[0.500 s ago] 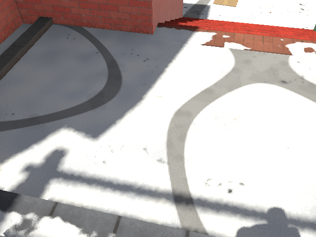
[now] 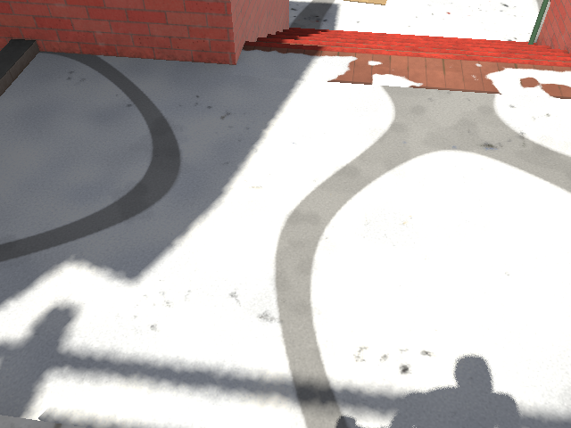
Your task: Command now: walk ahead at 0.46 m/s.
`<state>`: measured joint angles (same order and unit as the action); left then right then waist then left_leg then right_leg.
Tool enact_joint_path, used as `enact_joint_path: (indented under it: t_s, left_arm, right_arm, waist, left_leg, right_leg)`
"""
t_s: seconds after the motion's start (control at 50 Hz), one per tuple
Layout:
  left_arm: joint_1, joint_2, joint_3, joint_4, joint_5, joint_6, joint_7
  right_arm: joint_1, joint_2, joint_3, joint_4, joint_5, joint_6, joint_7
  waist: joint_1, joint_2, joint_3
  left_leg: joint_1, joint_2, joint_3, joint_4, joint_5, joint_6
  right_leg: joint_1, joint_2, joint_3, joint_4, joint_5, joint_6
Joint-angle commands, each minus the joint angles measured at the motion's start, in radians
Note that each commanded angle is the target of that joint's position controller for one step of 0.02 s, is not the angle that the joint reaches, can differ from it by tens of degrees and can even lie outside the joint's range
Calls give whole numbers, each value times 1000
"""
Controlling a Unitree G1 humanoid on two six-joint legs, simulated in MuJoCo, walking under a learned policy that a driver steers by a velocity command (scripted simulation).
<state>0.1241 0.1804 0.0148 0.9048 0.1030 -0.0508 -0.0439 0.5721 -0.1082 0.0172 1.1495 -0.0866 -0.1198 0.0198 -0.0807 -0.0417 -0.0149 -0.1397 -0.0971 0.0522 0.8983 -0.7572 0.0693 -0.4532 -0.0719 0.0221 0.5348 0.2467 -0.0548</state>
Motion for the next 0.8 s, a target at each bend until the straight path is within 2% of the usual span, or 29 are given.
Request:
enact_joint_path:
  t_s: [0.02, 0.06, 0.08, 0.1, 0.12, 0.14, 0.16, 0.18, 0.2, 0.24, 0.26, 0.28, 0.3, 0.34, 0.38, 0.4, 0.46, 0.48, 0.5, 0.54, 0.56, 0.58, 0.6, 0.62, 0.64, 0.66, 0.68, 0.72, 0.8]
  left_arm:
    - [-154, 76, 23, -58, -122, 3, 21]
    - [182, 36, 21, 65, -107, 1, 34]
    - [581, 159, 46, 185, -4, -32, 3]
    - [719, 236, 78, 203, 23, -24, -13]
    - [782, 294, 93, 239, 53, -22, -36]
    - [683, 319, 110, 242, 53, -28, -42]
    - [462, 210, 79, 173, 28, -28, -35]
    - [307, 69, 35, 142, 15, -29, -33]
    - [237, 64, 22, 119, -128, -28, 12]
    - [199, 66, -5, 98, -134, -50, 51]
    - [140, 42, -19, 68, 10, -82, 19]
    - [106, 115, 9, 73, 27, -85, 2]
    - [107, 117, 4, 47, 28, -94, -4]
    - [286, 95, -7, 124, -44, -118, 44]
    - [623, -17, -33, 229, -52, -107, 99]
    - [670, -9, -35, 223, -45, -85, 104]
    - [499, 53, -39, 162, -9, -49, 29]
    - [401, 113, 6, 140, -129, -16, 53]
    - [422, 105, 4, 143, -125, 7, 64]
    - [444, 84, 3, 163, -110, 39, 71]
    - [510, 98, 16, 166, -116, 41, 68]
    - [738, -91, -44, 194, -26, 15, -43]
    - [631, 46, -8, 138, -69, 8, -65]
    - [515, 65, -4, 101, -112, 14, -53]
    - [599, -33, -43, 89, -102, 6, -44]
    - [682, -23, -35, 146, -96, -2, -30]
    - [721, 9, -24, 155, -90, 2, -12]
    - [650, 1, -22, 131, -58, 24, 14]
    - [489, 1, -17, 40, -45, 13, 19]
  right_arm:
    - [-17, -213, -60, -35, 70, 42, -43]
    - [74, -153, -43, 11, 67, 82, -64]
    - [131, -102, 8, 27, -59, 67, 57]
    - [206, -62, -15, 42, -7, 56, 120]
    - [133, -99, -29, -53, 49, 31, 140]
    - [-53, -133, -39, -173, 75, 4, 130]
    - [-162, -162, -38, -231, 55, 0, 103]
    - [-144, -152, -43, -199, 35, 9, 68]
    - [-233, -237, -93, -171, 86, 57, -21]
    - [-276, -146, -70, -180, 79, 96, -43]
    - [-196, 77, 9, -170, -20, 57, 43]
    - [-39, 83, 13, -102, -29, 50, 89]
    - [73, 10, -1, -79, -25, 37, 100]
    - [-266, -168, -36, -212, -15, 31, 80]
    - [-472, -149, -15, -247, -10, 49, 56]
    - [-497, -127, -2, -236, -14, 58, 63]
    - [-441, -145, 1, -254, -5, 92, 71]
    - [-464, -169, -24, -225, 135, 80, 36]
    - [-414, -156, -18, -206, 144, 71, 19]
    - [-153, -169, -34, -104, 96, 57, 2]
    - [-51, -251, -57, -66, 77, 56, 2]
    - [69, -415, -118, -110, 44, 78, 48]
    - [41, -353, -103, -121, -3, 84, 72]
    - [-11, -278, -76, -137, -33, 88, 73]
    - [-214, -288, -66, -168, 10, 73, 96]
    - [-248, -283, -64, -171, 33, 63, 78]
    - [-203, -303, -74, -160, 17, 49, 61]
    - [-213, -211, -60, -170, -6, -8, 10]
    - [-119, -174, -50, -173, -3, -30, -26]
  waist:
    - [-79, 98, 226]
    - [44, 18, 102]
    - [228, -127, 14]
    - [240, -245, -221]
    - [249, -95, -263]
    - [262, -57, -110]
    - [205, 70, -9]
    - [121, 140, 47]
    - [65, 46, 121]
    - [10, 66, 226]
    - [-13, -53, 110]
    - [-64, -36, 97]
    - [-80, 29, 67]
    - [74, 15, 109]
    - [221, 34, 107]
    - [250, 59, 111]
    - [131, 35, 133]
    - [163, 33, 93]
    - [156, 29, 103]
    - [57, 80, 65]
    - [44, 167, -9]
    - [41, 470, -353]
    - [-31, 272, -362]
    - [-33, 125, -225]
    - [108, 96, -96]
    - [157, 67, 47]
    - [170, 134, 133]
    - [142, 107, 157]
    - [68, 86, 96]
  left_leg:
    - [-164, 185, -186, -36, 667, 140]
    - [-180, 120, -115, 348, 866, 126]
    - [-408, 124, -259, 513, 714, 81]
    - [-697, -29, -173, 1087, -16, 37]
    - [-942, -51, -217, 1285, -11, 26]
    - [-1244, -20, -197, 1287, 43, 8]
    - [-1314, 121, -219, 1113, 232, 7]
    - [-1129, 178, -215, 937, 374, 17]
    - [-878, 143, -188, 637, 393, -39]
    - [-476, 162, -98, 95, 632, -74]
    - [-257, 211, -72, 142, 962, -34]
    - [-151, 159, -58, 260, 1057, -41]
    - [-71, 142, -38, 290, 1020, -75]
    - [-611, 226, -171, -45, 1163, -94]
    - [-990, 280, -212, -339, 1274, -109]
    - [-917, 270, -162, -491, 1337, -97]
    - [-359, 243, -106, -342, 1346, -66]
    - [-228, 159, -42, -468, 1295, -58]
    - [-116, 146, -13, -513, 1280, -64]
    - [191, 143, 59, -653, 1392, -66]
    - [387, 241, -2, -566, 1750, -60]
    - [836, 470, -104, -234, 1777, 287]
    - [714, 534, -267, -278, 1568, 344]
    - [500, 530, -238, -368, 1217, 234]
    - [135, 555, -379, -547, 387, 170]
    - [-172, 498, -297, -650, 207, 94]
    - [-343, 536, -290, -701, 197, 116]
    - [-429, 472, -216, -683, 188, 149]
    - [-247, 537, -240, -675, 63, 156]
  right_leg:
    - [38, 84, -155, -71, -14, 26]
    - [364, 114, -178, -228, 30, 9]
    - [789, -28, 7, -401, 110, -76]
    - [1197, -231, 102, 79, 655, -300]
    - [1248, -321, 246, 143, 722, -388]
    - [1186, -397, 418, 22, 292, -441]
    - [983, -419, 411, -80, -97, -369]
    - [669, -325, 259, -108, -84, -308]
    - [377, -306, 187, -142, 96, -231]
    - [-69, -128, -11, -228, 222, -155]
    - [-236, -31, -83, -172, 152, -176]
    - [-314, -34, -85, -96, 96, -169]
    - [-356, -40, -79, -35, 155, -145]
    - [146, -85, 69, 64, -96, -132]
    - [538, -128, 173, 238, -202, -114]
    - [470, -108, 177, 250, -286, -122]
    - [-76, -97, 194, 192, -469, -152]
    - [7, -18, 69, 282, -401, -121]
    - [-11, 5, 52, 377, -354, -103]
    - [-40, 65, -23, 701, -435, -76]
    - [-140, 125, -59, 906, -790, -53]
    - [-360, 138, 23, 1294, -1196, 22]
    - [-498, 123, 23, 1550, -1234, 55]
    - [-551, 93, 43, 1512, -1151, 62]
    - [-482, 20, 74, 1402, -977, 90]
    - [-326, 43, 16, 1336, -917, 98]
    - [-272, 80, -20, 1395, -968, 104]
    - [-317, 16, 29, 1228, -597, 55]
    - [-502, -14, 81, 986, -389, 14]
